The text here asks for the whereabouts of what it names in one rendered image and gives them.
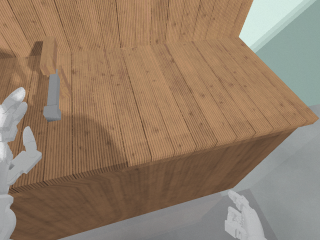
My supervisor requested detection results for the counter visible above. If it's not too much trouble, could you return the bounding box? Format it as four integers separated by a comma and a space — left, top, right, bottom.
0, 0, 319, 240

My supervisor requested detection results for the left robot forearm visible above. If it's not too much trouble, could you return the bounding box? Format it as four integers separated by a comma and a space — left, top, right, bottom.
0, 194, 17, 240

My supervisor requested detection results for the robot left hand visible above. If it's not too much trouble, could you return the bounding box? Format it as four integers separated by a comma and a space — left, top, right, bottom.
0, 87, 42, 195

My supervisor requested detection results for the tap lever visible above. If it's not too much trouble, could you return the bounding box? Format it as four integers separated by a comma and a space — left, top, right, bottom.
43, 69, 61, 122

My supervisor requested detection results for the robot right hand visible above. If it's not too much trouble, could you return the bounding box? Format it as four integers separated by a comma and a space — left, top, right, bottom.
224, 190, 265, 240

